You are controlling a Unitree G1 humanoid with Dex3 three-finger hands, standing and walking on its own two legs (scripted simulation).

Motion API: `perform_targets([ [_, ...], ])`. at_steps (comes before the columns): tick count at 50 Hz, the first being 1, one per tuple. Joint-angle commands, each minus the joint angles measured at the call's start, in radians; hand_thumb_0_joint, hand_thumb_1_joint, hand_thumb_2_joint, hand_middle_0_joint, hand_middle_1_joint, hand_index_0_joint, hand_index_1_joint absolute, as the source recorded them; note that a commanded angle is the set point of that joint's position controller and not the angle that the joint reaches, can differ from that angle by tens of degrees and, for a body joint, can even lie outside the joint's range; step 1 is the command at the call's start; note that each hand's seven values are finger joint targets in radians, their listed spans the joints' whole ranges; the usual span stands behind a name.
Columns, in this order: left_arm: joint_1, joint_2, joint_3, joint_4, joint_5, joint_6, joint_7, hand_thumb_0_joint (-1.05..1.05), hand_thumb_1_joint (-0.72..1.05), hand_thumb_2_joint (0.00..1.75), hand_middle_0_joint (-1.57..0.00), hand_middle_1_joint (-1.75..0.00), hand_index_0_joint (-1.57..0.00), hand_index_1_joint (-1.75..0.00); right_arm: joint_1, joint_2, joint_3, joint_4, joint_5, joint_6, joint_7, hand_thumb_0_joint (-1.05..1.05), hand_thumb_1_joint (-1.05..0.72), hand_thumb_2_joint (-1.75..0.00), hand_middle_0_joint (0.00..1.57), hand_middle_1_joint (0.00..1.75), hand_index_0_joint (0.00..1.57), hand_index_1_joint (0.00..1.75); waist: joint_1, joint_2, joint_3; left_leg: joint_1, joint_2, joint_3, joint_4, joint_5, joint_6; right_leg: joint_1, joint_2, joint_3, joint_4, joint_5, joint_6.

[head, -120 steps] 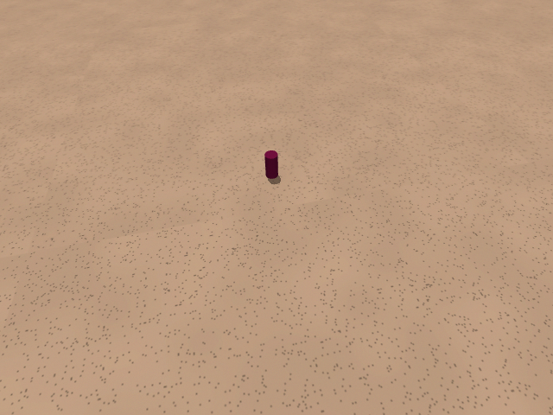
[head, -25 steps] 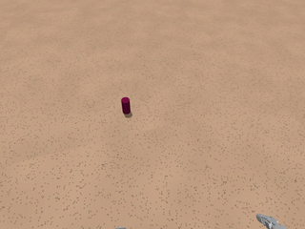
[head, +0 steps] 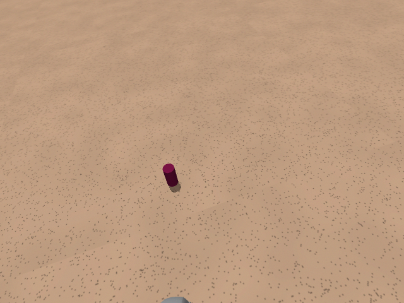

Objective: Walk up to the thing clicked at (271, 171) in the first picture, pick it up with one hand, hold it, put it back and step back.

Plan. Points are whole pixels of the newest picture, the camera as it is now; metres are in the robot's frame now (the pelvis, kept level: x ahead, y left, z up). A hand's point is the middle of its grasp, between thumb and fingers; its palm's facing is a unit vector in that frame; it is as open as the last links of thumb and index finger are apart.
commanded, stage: walk up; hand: left
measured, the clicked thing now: (170, 175) +0.92 +0.27 -0.69
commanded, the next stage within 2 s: none
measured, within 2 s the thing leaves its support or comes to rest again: neither
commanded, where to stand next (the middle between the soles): +0.57 +0.06 m, yaw +0 degrees
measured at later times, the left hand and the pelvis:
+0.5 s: hand (82, 269) +0.24 +0.33 -0.14, palm faces -0.07 -0.93 -0.35, open 7.4 cm; pelvis +0.19 +0.06 +0.01, yaw -1 degrees
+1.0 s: hand (101, 205) +0.41 +0.32 -0.13, palm faces -0.02 -0.92 -0.39, open 7.4 cm; pelvis +0.36 +0.05 +0.00, yaw +1 degrees
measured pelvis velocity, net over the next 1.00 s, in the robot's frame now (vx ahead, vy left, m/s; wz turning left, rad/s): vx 0.36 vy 0.05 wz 0.01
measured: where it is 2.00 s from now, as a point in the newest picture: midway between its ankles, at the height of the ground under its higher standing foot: (207, 251)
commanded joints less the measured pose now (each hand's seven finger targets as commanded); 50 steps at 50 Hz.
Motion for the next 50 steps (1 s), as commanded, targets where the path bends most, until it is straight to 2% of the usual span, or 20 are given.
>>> perform_targets([
  [1, 0.031, 0.309, 0.097, -0.068, 0.005, -0.028, 0.022, 0.0, 0.9, 0.9, -0.2, -0.3, -0.2, -0.3, 0.006, -0.167, -0.058, -0.077, -0.016, -0.022, 0.013, 0.0, -0.9, -0.9, 0.2, 0.3, 0.2, 0.3, 0.017, -0.231, -0.002, -0.109, 0.052, -0.011, -0.187, 0.059, -0.024, 0.072, -0.245, 0.237, -0.312, 0.006, -0.218],
  [6, 0.056, 0.317, 0.096, -0.071, 0.009, -0.027, 0.019, 0.0, 0.9, 0.9, -0.2, -0.3, -0.2, -0.3, -0.106, -0.137, -0.06, -0.119, -0.018, -0.038, 0.029, 0.0, -0.9, -0.9, 0.2, 0.3, 0.2, 0.3, 0.041, -0.212, -0.015, 0.005, 0.027, 0.054, -0.418, 0.179, -0.007, 0.087, -0.231, 0.158, -0.246, 0.131, -0.18],
  [8, 0.023, 0.324, 0.093, -0.075, 0.007, -0.02, 0.018, 0.0, 0.9, 0.9, -0.2, -0.3, -0.2, -0.3, -0.076, -0.137, -0.065, -0.11, -0.016, -0.043, 0.029, 0.0, -0.9, -0.9, 0.2, 0.3, 0.2, 0.3, 0.006, -0.203, -0.026, 0.116, 0.01, 0.08, -0.474, 0.197, 0.007, 0.045, -0.227, 0.136, -0.199, 0.102, -0.163],
  [10, 0.02, 0.288, 0.075, -0.083, 0.011, -0.013, 0.019, 0.0, 0.9, 0.9, -0.2, -0.3, -0.2, -0.3, 0.054, -0.179, -0.087, -0.063, -0.017, -0.049, 0.019, 0.0, -0.9, -0.9, 0.2, 0.3, 0.2, 0.3, -0.071, -0.089, -0.083, 0.393, -0.029, 0.086, -0.513, 0.176, 0.028, -0.092, -0.179, 0.084, 0.014, 0.147, -0.124],
  [11, 0.056, 0.23, 0.053, -0.086, 0.01, -0.01, 0.02, 0.0, 0.9, 0.9, -0.2, -0.3, -0.2, -0.3, 0.183, -0.246, -0.11, -0.032, -0.028, -0.055, 0.004, 0.0, -0.9, -0.9, 0.2, 0.3, 0.2, 0.3, -0.128, 0.104, -0.16, 0.547, 0.051, -0.059, -0.598, 0.007, 0.072, -0.185, -0.101, 0.019, 0.313, 0.133, -0.083],
  [12, 0.095, 0.155, 0.036, -0.097, -0.005, -0.004, 0.016, 0.0, 0.9, 0.9, -0.2, -0.3, -0.2, -0.3, 0.201, -0.325, -0.127, -0.066, -0.031, -0.063, -0.007, 0.0, -0.9, -0.9, 0.2, 0.3, 0.2, 0.3, -0.116, 0.273, -0.161, 0.628, 0.311, -0.539, -0.759, -0.204, 0.146, -0.427, 0.047, 0.03, 0.546, -0.226, -0.026],
  [13, 0.074, 0.269, 0.061, -0.066, 0.002, 0.007, 0.035, 0.0, 0.9, 0.9, -0.2, -0.3, -0.2, -0.3, 0.165, -0.346, -0.131, -0.082, 0.006, -0.058, -0.008, 0.0, -0.9, -0.9, 0.2, 0.3, 0.2, 0.3, -0.111, 0.12, -0.135, 0.51, 0.384, -0.655, -0.827, -0.282, 0.226, -0.421, 0.015, 0.129, 0.637, -0.265, -0.039],
  [16, 0.102, 0.275, 0.059, -0.01, -0.006, 0.009, 0.029, 0.0, 0.9, 0.9, -0.2, -0.3, -0.2, -0.3, 0.022, -0.24, -0.087, -0.117, 0.007, -0.059, -0.019, 0.0, -0.9, -0.9, 0.2, 0.3, 0.2, 0.3, -0.031, 0.015, -0.01, 0.336, 0.265, -0.329, -0.809, -0.06, 0.175, -0.373, -0.063, 0.179, 0.58, -0.101, -0.027],
  [19, 0.13, 0.24, 0.059, 0.014, 0.004, 0.017, 0.01, 0.0, 0.9, 0.9, -0.2, -0.3, -0.2, -0.3, 0.009, -0.223, -0.075, -0.12, 0.001, -0.066, -0.018, 0.0, -0.9, -0.9, 0.2, 0.3, 0.2, 0.3, -0.014, 0.061, -0.019, 0.274, 0.222, -0.157, -0.797, 0.135, 0.19, -0.275, -0.083, 0.118, 0.435, -0.068, 0.007],
  [23, 0.027, 0.223, 0.064, -0.023, 0.016, 0.022, -0.009, 0.0, 0.9, 0.9, -0.2, -0.3, -0.2, -0.3, 0.036, -0.243, -0.077, -0.131, -0.002, -0.068, -0.015, 0.0, -0.9, -0.9, 0.2, 0.3, 0.2, 0.3, -0.041, 0.062, 0.014, 0.26, 0.231, -0.141, -0.829, 0.046, 0.225, -0.279, -0.092, 0.073, 0.262, -0.037, 0.021],
  [26, -0.018, 0.22, 0.069, -0.029, 0.016, 0.019, -0.017, 0.0, 0.9, 0.9, -0.2, -0.3, -0.2, -0.3, 0.024, -0.247, -0.078, -0.141, -0.002, -0.064, -0.012, 0.0, -0.9, -0.9, 0.2, 0.3, 0.2, 0.3, -0.041, 0.046, 0.023, 0.216, 0.216, -0.129, -0.835, -0.07, 0.203, -0.221, -0.076, 0.06, 0.143, 0.045, 0.011],
  [30, -0.035, 0.209, 0.074, -0.024, 0.015, 0.006, -0.015, 0.0, 0.9, 0.9, -0.2, -0.3, -0.2, -0.3, 0.023, -0.247, -0.074, -0.144, 0.0, -0.051, -0.008, 0.0, -0.9, -0.9, 0.2, 0.3, 0.2, 0.3, -0.027, 0.018, 0.001, 0.196, 0.2, -0.088, -0.738, 0.035, 0.172, -0.071, -0.024, 0.021, 0.017, 0.079, 0.0],
  [32, 0.049, 0.219, 0.083, 0.001, 0.019, -0.007, -0.002, 0.0, 0.9, 0.9, -0.2, -0.3, -0.2, -0.3, 0.008, -0.213, -0.057, -0.152, -0.002, -0.042, -0.01, 0.0, -0.9, -0.9, 0.2, 0.3, 0.2, 0.3, 0.027, -0.046, -0.05, 0.162, 0.157, -0.032, -0.565, 0.124, 0.135, 0.104, 0.01, 0.004, -0.062, 0.081, -0.009],
  [33, 0.127, 0.257, 0.096, 0.018, 0.022, -0.017, 0.011, 0.0, 0.9, 0.9, -0.2, -0.3, -0.2, -0.3, 0.039, -0.165, -0.039, -0.153, -0.002, -0.042, -0.012, 0.0, -0.9, -0.9, 0.2, 0.3, 0.2, 0.3, 0.065, -0.161, -0.108, 0.112, 0.101, 0.02, -0.362, 0.185, 0.104, 0.249, -0.015, 0.074, -0.129, 0.008, -0.032],
  [34, 0.197, 0.346, 0.121, 0.02, 0.027, -0.027, 0.025, 0.0, 0.9, 0.9, -0.2, -0.3, -0.2, -0.3, 0.08, -0.088, -0.011, -0.174, 0.001, -0.047, -0.013, 0.0, -0.9, -0.9, 0.2, 0.3, 0.2, 0.3, 0.078, -0.392, -0.169, -0.045, -0.002, 0.093, -0.072, -0.003, 0.047, 0.365, -0.27, 0.444, -0.23, -0.102, -0.099],
  [35, 0.178, 0.394, 0.124, 0.011, 0.011, -0.022, 0.025, 0.0, 0.9, 0.9, -0.2, -0.3, -0.2, -0.3, 0.059, -0.162, -0.03, -0.157, -0.002, -0.037, -0.02, 0.0, -0.9, -0.9, 0.2, 0.3, 0.2, 0.3, 0.083, -0.345, -0.111, -0.225, -0.07, 0.052, 0.03, -0.179, 0.021, 0.387, -0.397, 0.719, -0.309, -0.151, -0.227],
  [37, 0.11, 0.344, 0.107, -0.018, -0.012, -0.017, 0.029, 0.0, 0.9, 0.9, -0.2, -0.3, -0.2, -0.3, 0.028, -0.201, -0.041, -0.121, 0.001, -0.025, -0.03, 0.0, -0.9, -0.9, 0.2, 0.3, 0.2, 0.3, 0.06, -0.177, -0.016, -0.221, 0.003, -0.073, 0.077, -0.12, 0.019, 0.247, -0.364, 0.559, -0.29, -0.029, -0.243],
  [41, 0.012, 0.302, 0.089, -0.053, 0.001, -0.014, 0.03, 0.0, 0.9, 0.9, -0.2, -0.3, -0.2, -0.3, 0.102, -0.181, -0.05, -0.067, -0.005, -0.016, -0.008, 0.0, -0.9, -0.9, 0.2, 0.3, 0.2, 0.3, -0.004, -0.244, -0.007, -0.067, 0.037, -0.021, -0.085, 0.01, -0.009, 0.064, -0.234, 0.262, -0.297, 0.017, -0.194],
  [46, 0.03, 0.311, 0.096, -0.073, 0.014, -0.011, 0.02, 0.0, 0.9, 0.9, -0.2, -0.3, -0.2, -0.3, 0.007, -0.152, -0.055, -0.092, -0.02, -0.021, 0.014, 0.0, -0.9, -0.9, 0.2, 0.3, 0.2, 0.3, 0.024, -0.258, 0.004, -0.011, 0.044, 0.028, -0.328, 0.098, -0.026, 0.012, -0.228, 0.216, -0.299, -0.13, -0.202],
  [50, -0.038, 0.316, 0.088, -0.09, 0.009, 0.002, 0.014, 0.0, 0.9, 0.9, -0.2, -0.3, -0.2, -0.3, 0.054, -0.16, -0.071, -0.061, -0.021, -0.038, 0.013, 0.0, -0.9, -0.9, 0.2, 0.3, 0.2, 0.3, -0.038, -0.204, -0.01, 0.232, 0.002, 0.09, -0.458, 0.176, -0.02, -0.14, -0.207, 0.163, -0.207, -0.263, -0.163],
])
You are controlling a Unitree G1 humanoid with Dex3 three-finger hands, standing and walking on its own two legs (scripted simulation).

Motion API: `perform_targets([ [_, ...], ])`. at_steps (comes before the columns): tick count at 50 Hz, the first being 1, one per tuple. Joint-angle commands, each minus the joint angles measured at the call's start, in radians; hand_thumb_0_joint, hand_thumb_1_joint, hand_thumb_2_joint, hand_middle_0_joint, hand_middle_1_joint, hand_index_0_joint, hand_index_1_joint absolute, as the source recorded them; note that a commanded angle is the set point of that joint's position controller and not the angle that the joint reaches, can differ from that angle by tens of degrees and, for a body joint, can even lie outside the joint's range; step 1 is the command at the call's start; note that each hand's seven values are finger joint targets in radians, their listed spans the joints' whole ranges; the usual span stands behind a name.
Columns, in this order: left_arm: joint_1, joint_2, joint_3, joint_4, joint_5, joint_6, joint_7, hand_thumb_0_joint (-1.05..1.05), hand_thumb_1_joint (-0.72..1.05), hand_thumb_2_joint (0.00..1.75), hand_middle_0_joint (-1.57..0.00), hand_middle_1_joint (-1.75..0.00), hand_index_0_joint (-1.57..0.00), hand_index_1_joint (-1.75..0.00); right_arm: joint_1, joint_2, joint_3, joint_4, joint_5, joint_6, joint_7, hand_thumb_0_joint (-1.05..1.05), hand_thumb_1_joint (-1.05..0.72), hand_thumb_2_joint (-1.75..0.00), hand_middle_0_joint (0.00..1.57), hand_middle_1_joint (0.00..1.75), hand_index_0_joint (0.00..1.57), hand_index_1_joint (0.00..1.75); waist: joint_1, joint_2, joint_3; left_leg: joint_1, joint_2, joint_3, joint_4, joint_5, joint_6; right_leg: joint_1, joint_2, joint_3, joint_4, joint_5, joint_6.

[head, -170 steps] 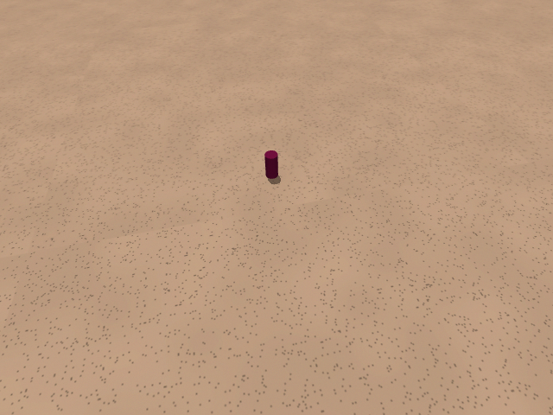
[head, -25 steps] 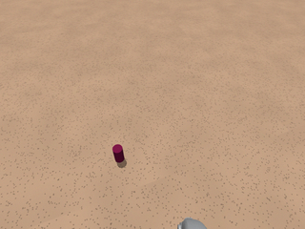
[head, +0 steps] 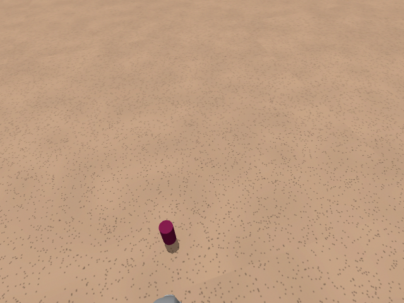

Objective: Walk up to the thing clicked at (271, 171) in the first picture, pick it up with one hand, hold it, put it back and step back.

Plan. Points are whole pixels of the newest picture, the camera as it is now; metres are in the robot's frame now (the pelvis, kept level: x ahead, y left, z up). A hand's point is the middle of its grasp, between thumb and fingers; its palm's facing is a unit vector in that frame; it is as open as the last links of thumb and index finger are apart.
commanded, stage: walk up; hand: left
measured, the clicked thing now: (167, 232) +0.56 +0.21 -0.70
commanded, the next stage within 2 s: stand in 1.54 s
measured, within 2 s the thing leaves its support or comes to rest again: neither
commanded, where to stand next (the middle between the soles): +0.21 +0.02 m, yaw -1 degrees
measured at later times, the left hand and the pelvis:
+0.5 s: hand (92, 300) +0.17 +0.28 -0.16, palm faces -0.06 -0.92 -0.38, open 7.4 cm; pelvis +0.09 +0.02 -0.01, yaw -1 degrees
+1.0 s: hand (104, 279) +0.21 +0.26 -0.14, palm faces -0.03 -0.95 -0.32, open 7.4 cm; pelvis +0.10 +0.01 +0.02, yaw -1 degrees
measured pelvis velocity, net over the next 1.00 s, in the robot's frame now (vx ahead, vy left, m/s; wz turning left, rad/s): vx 0.10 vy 0.01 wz -0.02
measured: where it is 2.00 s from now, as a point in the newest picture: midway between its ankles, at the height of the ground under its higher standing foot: outside the picture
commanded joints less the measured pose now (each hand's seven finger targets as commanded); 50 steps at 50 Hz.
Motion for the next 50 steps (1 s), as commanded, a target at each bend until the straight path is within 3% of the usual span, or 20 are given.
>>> perform_targets([
  [1, -0.069, 0.273, 0.077, -0.082, 0.001, -0.012, 0.012, 0.0, 0.9, 0.9, -0.2, -0.3, -0.2, -0.3, 0.092, -0.187, -0.072, -0.035, -0.008, -0.043, -0.012, 0.0, -0.9, -0.9, 0.2, 0.3, 0.2, 0.3, -0.073, -0.123, -0.018, 0.324, -0.059, 0.069, -0.098, 0.04, 0.009, -0.284, -0.167, 0.143, -0.109, -0.235, -0.159],
  [2, -0.068, 0.235, 0.065, -0.083, 0.01, -0.007, 0.013, 0.0, 0.9, 0.9, -0.2, -0.3, -0.2, -0.3, 0.175, -0.211, -0.083, -0.009, -0.008, -0.047, -0.022, 0.0, -0.9, -0.9, 0.2, 0.3, 0.2, 0.3, -0.115, -0.038, -0.049, 0.435, -0.071, 0.051, -0.101, -0.045, 0.026, -0.351, -0.138, 0.118, 0.033, -0.23, -0.136],
  [3, -0.04, 0.165, 0.044, -0.09, 0.008, -0.004, 0.012, 0.0, 0.9, 0.9, -0.2, -0.3, -0.2, -0.3, 0.255, -0.281, -0.1, 0.0, -0.012, -0.054, -0.035, 0.0, -0.9, -0.9, 0.2, 0.3, 0.2, 0.3, -0.151, 0.204, -0.057, 0.497, 0.071, -0.198, -0.287, -0.309, 0.077, -0.452, -0.049, 0.031, 0.366, -0.151, -0.086],
  [4, -0.022, 0.138, 0.033, -0.073, -0.014, 0.007, 0.03, 0.0, 0.9, 0.9, -0.2, -0.3, -0.2, -0.3, 0.21, -0.336, -0.098, -0.031, -0.007, -0.056, -0.05, 0.0, -0.9, -0.9, 0.2, 0.3, 0.2, 0.3, -0.114, 0.275, -0.004, 0.406, 0.312, -0.636, -0.487, -0.306, 0.168, -0.559, 0.088, 0.031, 0.528, -0.219, -0.037],
  [5, -0.012, 0.234, 0.055, -0.046, -0.005, 0.015, 0.05, 0.0, 0.9, 0.9, -0.2, -0.3, -0.2, -0.3, 0.135, -0.351, -0.101, -0.055, 0.016, -0.048, -0.049, 0.0, -0.9, -0.9, 0.2, 0.3, 0.2, 0.3, -0.08, 0.165, 0.035, 0.297, 0.382, -0.685, -0.464, -0.227, 0.28, -0.499, 0.02, 0.128, 0.598, -0.255, -0.045],
  [6, -0.005, 0.251, 0.052, -0.035, -0.008, 0.015, 0.053, 0.0, 0.9, 0.9, -0.2, -0.3, -0.2, -0.3, 0.09, -0.299, -0.085, -0.072, 0.015, -0.046, -0.055, 0.0, -0.9, -0.9, 0.2, 0.3, 0.2, 0.3, -0.053, 0.064, 0.028, 0.289, 0.328, -0.536, -0.402, 0.006, 0.276, -0.469, 0.009, 0.156, 0.633, -0.222, -0.039],
  [7, 0.008, 0.23, 0.053, -0.008, -0.014, 0.018, 0.053, 0.0, 0.9, 0.9, -0.2, -0.3, -0.2, -0.3, 0.064, -0.258, -0.066, -0.079, 0.011, -0.048, -0.064, 0.0, -0.9, -0.9, 0.2, 0.3, 0.2, 0.3, -0.034, 0.035, 0.004, 0.28, 0.27, -0.396, -0.361, 0.19, 0.245, -0.422, -0.007, 0.171, 0.604, -0.187, -0.038],
  [9, 0.065, 0.211, 0.049, 0.029, -0.016, 0.026, 0.049, 0.0, 0.9, 0.9, -0.2, -0.3, -0.2, -0.3, 0.022, -0.244, -0.056, -0.079, 0.012, -0.052, -0.075, 0.0, -0.9, -0.9, 0.2, 0.3, 0.2, 0.3, -0.004, 0.111, -0.031, 0.236, 0.201, -0.21, -0.303, 0.353, 0.2, -0.322, -0.036, 0.134, 0.494, -0.121, -0.029],
  [12, 0.045, 0.17, 0.045, 0.046, -0.013, 0.046, 0.044, 0.0, 0.9, 0.9, -0.2, -0.3, -0.2, -0.3, -0.028, -0.225, -0.039, -0.086, 0.008, -0.046, -0.084, 0.0, -0.9, -0.9, 0.2, 0.3, 0.2, 0.3, -0.004, 0.136, -0.061, 0.202, 0.182, -0.129, -0.264, 0.439, 0.197, -0.227, -0.031, 0.084, 0.341, -0.07, -0.01],
  [15, -0.016, 0.158, 0.049, 0.054, -0.014, 0.055, 0.048, 0.0, 0.9, 0.9, -0.2, -0.3, -0.2, -0.3, -0.047, -0.219, -0.026, -0.075, 0.014, -0.035, -0.089, 0.0, -0.9, -0.9, 0.2, 0.3, 0.2, 0.3, -0.012, 0.13, -0.072, 0.132, 0.192, -0.114, -0.2, 0.528, 0.193, -0.117, -0.005, 0.052, 0.244, -0.014, -0.013],
  [16, -0.017, 0.158, 0.048, 0.06, -0.013, 0.056, 0.049, 0.0, 0.9, 0.9, -0.2, -0.3, -0.2, -0.3, -0.061, -0.221, -0.024, -0.074, 0.018, -0.029, -0.089, 0.0, -0.9, -0.9, 0.2, 0.3, 0.2, 0.3, -0.006, 0.122, -0.093, 0.133, 0.182, -0.112, -0.17, 0.512, 0.188, -0.083, 0.005, 0.045, 0.201, 0.017, -0.018],
  [18, -0.008, 0.172, 0.055, 0.079, -0.007, 0.053, 0.052, 0.0, 0.9, 0.9, -0.2, -0.3, -0.2, -0.3, -0.107, -0.201, -0.013, -0.074, 0.03, -0.014, -0.09, 0.0, -0.9, -0.9, 0.2, 0.3, 0.2, 0.3, 0.021, 0.083, -0.129, 0.098, 0.148, -0.1, -0.099, 0.326, 0.137, 0.014, 0.016, 0.049, 0.057, 0.122, -0.037],
  [19, -0.035, 0.201, 0.057, 0.074, 0.001, 0.045, 0.055, 0.0, 0.9, 0.9, -0.2, -0.3, -0.2, -0.3, -0.097, -0.169, -0.002, -0.066, 0.035, -0.008, -0.089, 0.0, -0.9, -0.9, 0.2, 0.3, 0.2, 0.3, 0.016, 0.009, -0.134, 0.072, 0.116, -0.083, -0.06, 0.219, 0.092, 0.045, -0.026, 0.12, -0.023, 0.197, -0.055],
  [20, -0.091, 0.255, 0.064, 0.058, 0.009, 0.033, 0.056, 0.0, 0.9, 0.9, -0.2, -0.3, -0.2, -0.3, -0.068, -0.132, 0.01, -0.059, 0.039, -0.004, -0.089, 0.0, -0.9, -0.9, 0.2, 0.3, 0.2, 0.3, -0.018, -0.14, -0.136, 0.046, 0.039, -0.029, 0.031, 0.091, 0.043, 0.025, -0.168, 0.321, -0.084, 0.267, -0.098],
  [21, -0.169, 0.275, 0.058, 0.051, -0.005, 0.033, 0.054, 0.0, 0.9, 0.9, -0.2, -0.3, -0.2, -0.3, -0.06, -0.127, 0.01, -0.031, 0.039, 0.004, -0.094, 0.0, -0.9, -0.9, 0.2, 0.3, 0.2, 0.3, -0.04, -0.182, -0.118, 0.124, -0.046, 0.0, 0.058, -0.129, 0.016, -0.107, -0.277, 0.421, -0.126, 0.267, -0.198],
  [22, -0.218, 0.266, 0.047, 0.05, -0.007, 0.034, 0.052, 0.0, 0.9, 0.9, -0.2, -0.3, -0.2, -0.3, -0.057, -0.153, 0.0, 0.012, 0.036, 0.008, -0.099, 0.0, -0.9, -0.9, 0.2, 0.3, 0.2, 0.3, -0.05, -0.172, -0.09, 0.223, -0.04, -0.011, 0.032, -0.165, 0.021, -0.197, -0.269, 0.404, -0.108, 0.278, -0.207],
  [24, -0.24, 0.223, 0.027, 0.074, -0.01, 0.042, 0.053, 0.0, 0.9, 0.9, -0.2, -0.3, -0.2, -0.3, -0.073, -0.166, 0.001, 0.048, 0.035, 0.003, -0.092, 0.0, -0.9, -0.9, 0.2, 0.3, 0.2, 0.3, -0.058, -0.149, -0.085, 0.259, -0.003, -0.046, -0.113, -0.009, 0.033, -0.199, -0.167, 0.26, -0.077, 0.225, -0.103],
  [26, -0.23, 0.186, 0.018, 0.097, -0.014, 0.048, 0.051, 0.0, 0.9, 0.9, -0.2, -0.3, -0.2, -0.3, -0.132, -0.187, 0.005, 0.071, 0.031, -0.005, -0.086, 0.0, -0.9, -0.9, 0.2, 0.3, 0.2, 0.3, -0.029, -0.126, -0.101, 0.234, 0.061, -0.118, -0.198, 0.043, 0.06, -0.138, -0.088, 0.188, -0.052, 0.141, -0.045],
  [35, -0.305, 0.164, 0.01, 0.195, -0.019, 0.047, 0.046, 0.0, 0.9, 0.9, -0.2, -0.3, -0.2, -0.3, -0.236, -0.152, 0.038, 0.179, 0.025, -0.011, -0.08, 0.0, -0.9, -0.9, 0.2, 0.3, 0.2, 0.3, -0.012, -0.076, -0.108, 0.274, 0.046, -0.07, -0.308, 0.156, 0.03, 0.003, -0.097, 0.173, -0.154, 0.233, -0.03],
  [50, -0.349, 0.147, 0.012, 0.261, -0.008, 0.051, 0.038, 0.0, 0.9, 0.9, -0.2, -0.3, -0.2, -0.3, -0.279, -0.147, 0.034, 0.24, 0.012, -0.004, -0.077, 0.0, -0.9, -0.9, 0.2, 0.3, 0.2, 0.3, -0.021, -0.047, -0.103, 0.317, 0.054, -0.066, -0.423, 0.088, 0.012, 0.049, -0.091, 0.157, -0.283, 0.177, -0.01],
])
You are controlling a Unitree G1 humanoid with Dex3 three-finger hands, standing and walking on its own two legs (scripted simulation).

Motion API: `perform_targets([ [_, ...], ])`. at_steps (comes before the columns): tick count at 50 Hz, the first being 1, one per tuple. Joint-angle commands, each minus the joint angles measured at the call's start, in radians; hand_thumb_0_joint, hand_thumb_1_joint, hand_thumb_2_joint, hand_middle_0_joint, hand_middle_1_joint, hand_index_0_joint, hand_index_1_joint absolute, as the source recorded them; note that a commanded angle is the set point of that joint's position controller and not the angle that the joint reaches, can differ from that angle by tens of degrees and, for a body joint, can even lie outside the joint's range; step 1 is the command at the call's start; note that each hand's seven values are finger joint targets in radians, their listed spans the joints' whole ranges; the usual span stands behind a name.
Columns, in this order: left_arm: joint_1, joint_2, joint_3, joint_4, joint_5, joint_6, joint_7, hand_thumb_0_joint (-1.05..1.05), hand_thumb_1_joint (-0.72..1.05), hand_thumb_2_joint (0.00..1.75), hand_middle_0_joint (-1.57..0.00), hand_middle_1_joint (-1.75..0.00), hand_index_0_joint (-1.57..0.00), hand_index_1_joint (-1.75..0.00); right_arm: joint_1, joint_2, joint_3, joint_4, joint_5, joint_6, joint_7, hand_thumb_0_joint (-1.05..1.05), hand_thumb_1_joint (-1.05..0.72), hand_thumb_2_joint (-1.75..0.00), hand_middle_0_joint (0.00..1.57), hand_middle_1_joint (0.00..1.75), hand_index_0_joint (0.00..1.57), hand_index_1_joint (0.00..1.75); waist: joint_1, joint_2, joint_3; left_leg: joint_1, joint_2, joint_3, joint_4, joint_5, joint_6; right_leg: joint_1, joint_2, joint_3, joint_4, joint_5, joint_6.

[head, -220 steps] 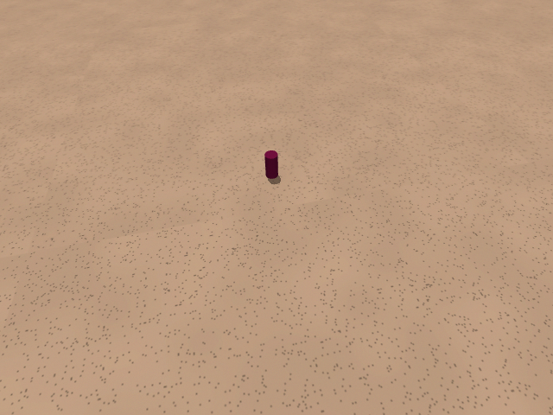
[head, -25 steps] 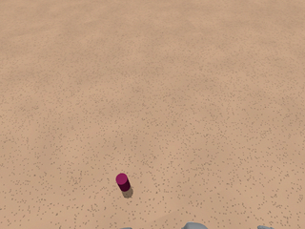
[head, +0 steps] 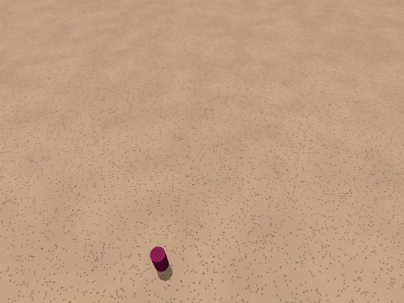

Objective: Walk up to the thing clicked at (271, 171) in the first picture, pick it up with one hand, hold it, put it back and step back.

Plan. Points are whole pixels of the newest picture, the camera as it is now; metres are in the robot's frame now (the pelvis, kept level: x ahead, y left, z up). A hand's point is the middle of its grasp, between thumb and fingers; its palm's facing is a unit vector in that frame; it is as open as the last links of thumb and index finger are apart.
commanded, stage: walk up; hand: left
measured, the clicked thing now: (159, 259) +0.45 +0.21 -0.71
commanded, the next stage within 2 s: stand in 0.54 s
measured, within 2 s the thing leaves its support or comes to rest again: neither
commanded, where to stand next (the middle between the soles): +0.10 +0.01 m, yaw +1 degrees
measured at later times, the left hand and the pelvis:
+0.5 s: hand out of the picture +0.08 +0.25 -0.16, palm faces +0.01 -0.95 -0.32, open 7.4 cm; pelvis +0.01 +0.00 +0.00, yaw +0 degrees
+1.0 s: hand out of the picture +0.11 +0.25 -0.15, palm faces -0.01 -0.94 -0.35, open 7.4 cm; pelvis +0.03 +0.00 +0.00, yaw +1 degrees
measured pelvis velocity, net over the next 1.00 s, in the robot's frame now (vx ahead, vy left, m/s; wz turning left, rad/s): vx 0.03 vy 0.00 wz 0.02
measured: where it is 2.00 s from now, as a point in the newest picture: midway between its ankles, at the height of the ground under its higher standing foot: outside the picture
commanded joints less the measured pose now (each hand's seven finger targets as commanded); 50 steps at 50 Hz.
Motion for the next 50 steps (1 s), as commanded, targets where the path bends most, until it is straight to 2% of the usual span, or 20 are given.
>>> perform_targets([
  [1, -0.054, 0.214, 0.044, -0.045, 0.005, -0.024, 0.009, 0.0, 0.9, 0.9, -0.2, -0.3, -0.2, -0.3, -0.056, -0.203, -0.036, -0.053, -0.004, -0.021, -0.009, 0.0, -0.9, -0.9, 0.2, 0.3, 0.2, 0.3, 0.01, 0.004, -0.095, 0.013, 0.103, -0.109, -0.091, -0.002, 0.033, 0.035, -0.118, 0.121, -0.095, 0.009, -0.023],
  [3, -0.055, 0.213, 0.046, -0.044, 0.005, -0.022, 0.009, 0.0, 0.9, 0.9, -0.2, -0.3, -0.2, -0.3, -0.049, -0.201, -0.036, -0.049, -0.005, -0.021, -0.01, 0.0, -0.9, -0.9, 0.2, 0.3, 0.2, 0.3, 0.007, 0.008, -0.083, 0.001, 0.104, -0.112, -0.099, -0.017, 0.032, 0.031, -0.115, 0.121, -0.098, -0.018, -0.023],
  [6, -0.038, 0.211, 0.046, -0.036, 0.007, -0.024, 0.008, 0.0, 0.9, 0.9, -0.2, -0.3, -0.2, -0.3, -0.052, -0.2, -0.037, -0.053, -0.002, -0.022, -0.01, 0.0, -0.9, -0.9, 0.2, 0.3, 0.2, 0.3, 0.011, -0.003, -0.104, 0.021, 0.107, -0.11, -0.092, 0.017, 0.035, 0.043, -0.117, 0.116, -0.095, 0.03, -0.019],
  [7, -0.042, 0.213, 0.046, -0.032, 0.007, -0.023, 0.009, 0.0, 0.9, 0.9, -0.2, -0.3, -0.2, -0.3, -0.05, -0.198, -0.038, -0.055, -0.002, -0.02, -0.01, 0.0, -0.9, -0.9, 0.2, 0.3, 0.2, 0.3, 0.007, -0.007, -0.081, 0.014, 0.101, -0.112, -0.096, 0.003, 0.033, 0.026, -0.113, 0.116, -0.101, 0.006, -0.018],
  [16, -0.029, 0.206, 0.049, -0.031, 0.009, -0.02, 0.011, 0.0, 0.9, 0.9, -0.2, -0.3, -0.2, -0.3, -0.036, -0.198, -0.043, -0.05, -0.005, -0.018, -0.012, 0.0, -0.9, -0.9, 0.2, 0.3, 0.2, 0.3, 0.005, 0.001, -0.076, 0.003, 0.106, -0.12, -0.11, -0.013, 0.033, 0.032, -0.11, 0.113, -0.101, -0.013, -0.019],
  [18, -0.014, 0.203, 0.047, -0.033, 0.008, -0.022, 0.011, 0.0, 0.9, 0.9, -0.2, -0.3, -0.2, -0.3, -0.038, -0.193, -0.042, -0.053, -0.003, -0.018, -0.012, 0.0, -0.9, -0.9, 0.2, 0.3, 0.2, 0.3, 0.012, -0.005, -0.086, 0.02, 0.106, -0.118, -0.102, 0.011, 0.034, 0.035, -0.115, 0.116, -0.099, 0.012, -0.017],
  [24, -0.013, 0.201, 0.049, -0.039, 0.01, -0.023, 0.014, 0.0, 0.9, 0.9, -0.2, -0.3, -0.2, -0.3, -0.037, -0.193, -0.045, -0.058, -0.005, -0.015, -0.012, 0.0, -0.9, -0.9, 0.2, 0.3, 0.2, 0.3, 0.008, -0.006, -0.091, 0.024, 0.106, -0.115, -0.092, 0.035, 0.035, 0.042, -0.113, 0.111, -0.102, 0.032, -0.014],
  [29, -0.011, 0.211, 0.043, -0.046, 0.013, -0.026, 0.021, 0.0, 0.9, 0.9, -0.2, -0.3, -0.2, -0.3, -0.037, -0.186, -0.045, -0.071, -0.013, -0.013, -0.012, 0.0, -0.9, -0.9, 0.2, 0.3, 0.2, 0.3, 0.003, 0.011, -0.089, 0.012, 0.108, -0.117, -0.109, 0.047, 0.026, 0.06, -0.118, 0.109, -0.094, 0.027, -0.014],
  [31, -0.007, 0.211, 0.04, -0.052, 0.013, -0.029, 0.022, 0.0, 0.9, 0.9, -0.2, -0.3, -0.2, -0.3, -0.035, -0.187, -0.046, -0.073, -0.011, -0.014, -0.011, 0.0, -0.9, -0.9, 0.2, 0.3, 0.2, 0.3, 0.003, 0.005, -0.1, 0.034, 0.112, -0.119, -0.105, 0.091, 0.024, 0.056, -0.119, 0.104, -0.085, 0.047, -0.015],
  [34, -0.008, 0.218, 0.04, -0.054, 0.011, -0.028, 0.023, 0.0, 0.9, 0.9, -0.2, -0.3, -0.2, -0.3, -0.028, -0.183, -0.046, -0.072, -0.013, -0.015, -0.012, 0.0, -0.9, -0.9, 0.2, 0.3, 0.2, 0.3, 0.004, 0.012, -0.095, 0.025, 0.111, -0.119, -0.112, 0.105, 0.019, 0.066, -0.119, 0.098, -0.08, 0.062, -0.016],
  [37, -0.004, 0.212, 0.036, -0.055, 0.012, -0.029, 0.022, 0.0, 0.9, 0.9, -0.2, -0.3, -0.2, -0.3, -0.036, -0.188, -0.046, -0.077, -0.01, -0.014, -0.011, 0.0, -0.9, -0.9, 0.2, 0.3, 0.2, 0.3, 0.006, 0.01, -0.102, 0.034, 0.114, -0.118, -0.106, 0.116, 0.024, 0.069, -0.121, 0.095, -0.081, 0.081, -0.014],
  [39, -0.01, 0.221, 0.038, -0.056, 0.013, -0.03, 0.023, 0.0, 0.9, 0.9, -0.2, -0.3, -0.2, -0.3, -0.033, -0.18, -0.044, -0.078, -0.009, -0.013, -0.01, 0.0, -0.9, -0.9, 0.2, 0.3, 0.2, 0.3, 0.003, -0.007, -0.084, 0.021, 0.109, -0.118, -0.112, 0.083, 0.022, 0.068, -0.122, 0.095, -0.087, 0.054, -0.014],
  [45, -0.006, 0.221, 0.037, -0.059, 0.01, -0.031, 0.023, 0.0, 0.9, 0.9, -0.2, -0.3, -0.2, -0.3, -0.027, -0.186, -0.045, -0.077, -0.009, -0.014, -0.01, 0.0, -0.9, -0.9, 0.2, 0.3, 0.2, 0.3, 0.001, 0.001, -0.102, 0.052, 0.114, -0.114, -0.099, 0.161, 0.018, 0.079, -0.122, 0.09, -0.078, 0.129, -0.017],
  [50, -0.009, 0.22, 0.036, -0.06, 0.008, -0.032, 0.025, 0.0, 0.9, 0.9, -0.2, -0.3, -0.2, -0.3, -0.024, -0.19, -0.045, -0.077, -0.008, -0.012, -0.012, 0.0, -0.9, -0.9, 0.2, 0.3, 0.2, 0.3, -0.001, -0.001, -0.11, 0.062, 0.117, -0.109, -0.094, 0.165, 0.021, 0.094, -0.127, 0.094, -0.082, 0.158, -0.017],
])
